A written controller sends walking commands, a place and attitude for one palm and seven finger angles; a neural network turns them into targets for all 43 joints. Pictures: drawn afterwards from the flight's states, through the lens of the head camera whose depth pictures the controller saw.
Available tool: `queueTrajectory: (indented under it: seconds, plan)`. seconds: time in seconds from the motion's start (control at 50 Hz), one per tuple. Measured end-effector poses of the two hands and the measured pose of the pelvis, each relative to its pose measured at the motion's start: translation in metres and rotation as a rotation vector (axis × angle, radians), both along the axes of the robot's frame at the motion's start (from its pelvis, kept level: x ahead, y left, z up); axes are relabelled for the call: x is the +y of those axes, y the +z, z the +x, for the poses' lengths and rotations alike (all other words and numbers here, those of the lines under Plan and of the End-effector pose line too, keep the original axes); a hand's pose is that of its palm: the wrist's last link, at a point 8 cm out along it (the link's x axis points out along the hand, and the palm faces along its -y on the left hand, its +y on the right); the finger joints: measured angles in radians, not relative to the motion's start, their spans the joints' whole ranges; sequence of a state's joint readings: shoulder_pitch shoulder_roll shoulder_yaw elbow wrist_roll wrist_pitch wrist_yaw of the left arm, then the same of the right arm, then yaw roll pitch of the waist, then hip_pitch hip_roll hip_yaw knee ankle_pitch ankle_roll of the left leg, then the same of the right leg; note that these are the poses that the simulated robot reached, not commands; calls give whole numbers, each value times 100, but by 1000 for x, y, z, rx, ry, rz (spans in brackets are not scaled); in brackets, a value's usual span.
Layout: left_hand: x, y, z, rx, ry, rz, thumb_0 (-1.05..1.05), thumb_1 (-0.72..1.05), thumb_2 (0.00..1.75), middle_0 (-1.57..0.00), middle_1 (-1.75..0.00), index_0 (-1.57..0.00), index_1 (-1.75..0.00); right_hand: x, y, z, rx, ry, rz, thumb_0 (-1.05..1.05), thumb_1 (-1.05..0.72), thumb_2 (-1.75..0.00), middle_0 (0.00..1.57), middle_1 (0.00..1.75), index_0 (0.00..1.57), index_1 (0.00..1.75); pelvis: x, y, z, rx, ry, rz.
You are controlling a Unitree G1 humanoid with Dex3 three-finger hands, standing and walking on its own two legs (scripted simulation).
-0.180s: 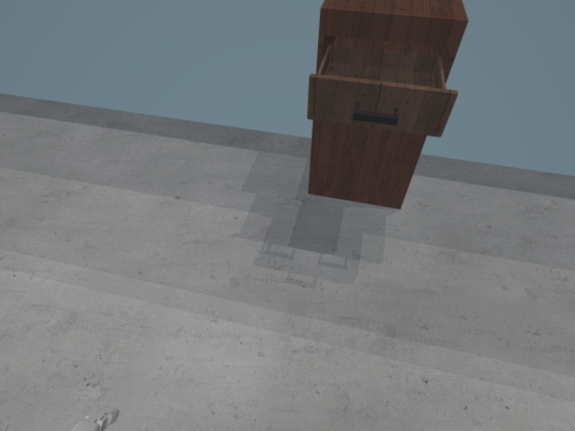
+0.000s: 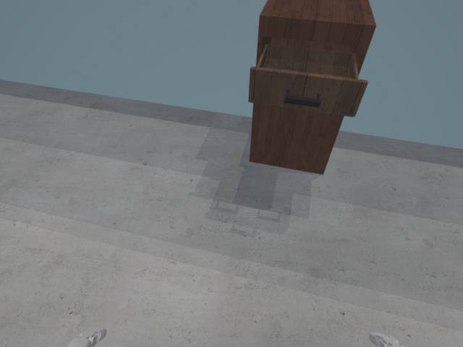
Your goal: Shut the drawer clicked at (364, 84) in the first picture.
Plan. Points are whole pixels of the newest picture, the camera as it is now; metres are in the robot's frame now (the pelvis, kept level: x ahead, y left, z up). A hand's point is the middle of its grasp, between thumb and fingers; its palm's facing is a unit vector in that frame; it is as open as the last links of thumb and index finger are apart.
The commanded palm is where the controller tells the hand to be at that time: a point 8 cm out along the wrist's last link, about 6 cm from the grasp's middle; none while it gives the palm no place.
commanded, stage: stand and wait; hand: left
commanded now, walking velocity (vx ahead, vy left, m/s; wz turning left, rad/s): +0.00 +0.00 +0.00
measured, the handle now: (302, 97) +0.95 -0.21 -0.07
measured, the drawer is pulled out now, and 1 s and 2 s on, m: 0.30 0.30 0.30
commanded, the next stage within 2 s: look at it before walking up in 0.68 s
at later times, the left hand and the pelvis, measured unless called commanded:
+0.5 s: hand out of the picture +0.05 +0.24 -0.15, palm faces -0.02 -0.94 -0.35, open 7.4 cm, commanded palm none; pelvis -0.02 -0.01 +0.01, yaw +0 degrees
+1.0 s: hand out of the picture +0.05 +0.23 -0.15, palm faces -0.02 -0.94 -0.33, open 7.4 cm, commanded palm none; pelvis -0.03 -0.01 +0.01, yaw +0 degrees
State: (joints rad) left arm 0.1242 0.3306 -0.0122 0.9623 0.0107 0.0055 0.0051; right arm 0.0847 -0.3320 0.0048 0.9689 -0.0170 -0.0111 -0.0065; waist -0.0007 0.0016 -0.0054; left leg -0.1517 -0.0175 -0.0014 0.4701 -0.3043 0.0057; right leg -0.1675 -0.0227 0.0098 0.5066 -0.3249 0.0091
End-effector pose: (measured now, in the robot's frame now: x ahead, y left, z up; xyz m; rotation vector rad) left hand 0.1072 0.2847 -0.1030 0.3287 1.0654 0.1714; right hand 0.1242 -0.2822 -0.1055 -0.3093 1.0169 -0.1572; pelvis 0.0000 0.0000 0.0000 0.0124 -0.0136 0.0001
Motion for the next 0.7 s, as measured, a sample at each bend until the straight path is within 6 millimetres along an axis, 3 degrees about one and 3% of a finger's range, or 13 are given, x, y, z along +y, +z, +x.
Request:
queueTrajectory:
  seconds: [0.14, 0.38, 0.7]
  plan:
    - [-6, -4, -20, 43, 20, -9, 1, 90, 90, -20, -30, -21, -30, -6, -1, -10, 35, -5, -2, 1, -91, -89, 20, 30, 21, 30, -6, 2, -4, -3, 2, -1]
    - [-5, -8, -57, 136, 52, 0, 1, 90, 90, -20, -30, -21, -30, -23, -7, -55, 147, -47, -17, 1, -91, -89, 20, 30, 21, 30, -13, 5, -13, -12, 1, -4]
    - [-8, -4, -60, 111, 39, -1, 1, 90, 90, -20, -30, -21, -30, -24, -9, -84, 174, -66, -6, 1, -91, -89, 20, 30, 20, 30, -15, 8, -27, -22, -3, -5]
